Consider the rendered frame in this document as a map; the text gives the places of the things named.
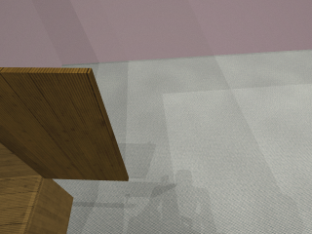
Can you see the cupboard door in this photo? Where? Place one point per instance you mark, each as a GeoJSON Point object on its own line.
{"type": "Point", "coordinates": [55, 121]}

